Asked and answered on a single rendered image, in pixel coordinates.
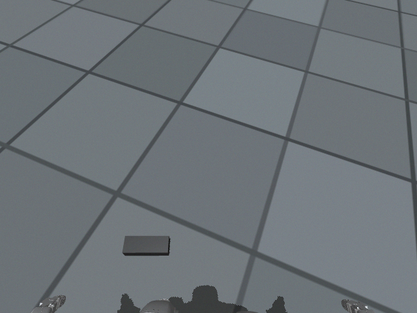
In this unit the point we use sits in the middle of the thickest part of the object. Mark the left robot hand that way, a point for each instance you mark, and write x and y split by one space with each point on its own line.
50 305

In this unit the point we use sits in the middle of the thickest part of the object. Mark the right robot hand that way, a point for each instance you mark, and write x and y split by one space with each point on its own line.
355 307

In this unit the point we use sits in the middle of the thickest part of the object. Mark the carton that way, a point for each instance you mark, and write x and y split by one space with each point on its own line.
146 246

